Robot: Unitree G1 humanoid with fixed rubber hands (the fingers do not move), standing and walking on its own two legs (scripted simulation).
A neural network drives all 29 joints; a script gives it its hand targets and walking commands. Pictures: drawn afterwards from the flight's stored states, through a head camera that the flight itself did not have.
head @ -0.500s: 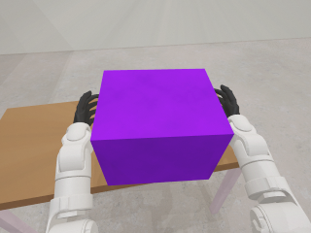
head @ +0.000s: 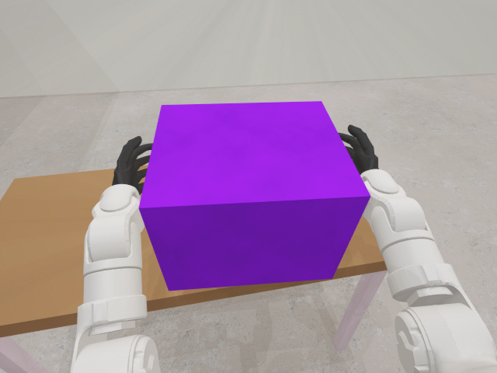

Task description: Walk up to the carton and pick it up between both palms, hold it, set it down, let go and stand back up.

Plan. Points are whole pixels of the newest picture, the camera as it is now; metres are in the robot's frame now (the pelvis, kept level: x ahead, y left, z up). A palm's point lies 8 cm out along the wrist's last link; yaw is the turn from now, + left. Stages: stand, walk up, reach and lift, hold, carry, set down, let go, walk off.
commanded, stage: hold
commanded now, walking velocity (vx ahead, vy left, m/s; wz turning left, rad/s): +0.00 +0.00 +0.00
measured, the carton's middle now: (247, 192) +0.38 +0.01 +0.13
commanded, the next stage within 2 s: none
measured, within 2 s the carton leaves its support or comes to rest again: neither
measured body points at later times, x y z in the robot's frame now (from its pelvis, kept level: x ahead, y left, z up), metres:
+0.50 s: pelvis +0.01 +0.00 +0.00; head -0.04 +0.02 +0.45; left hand +0.37 +0.19 +0.17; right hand +0.38 -0.18 +0.18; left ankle +0.02 +0.10 -0.75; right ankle +0.01 -0.10 -0.75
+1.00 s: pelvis +0.00 +0.00 +0.00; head -0.04 +0.02 +0.45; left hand +0.37 +0.19 +0.18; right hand +0.38 -0.18 +0.18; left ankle +0.02 +0.10 -0.75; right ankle +0.01 -0.10 -0.75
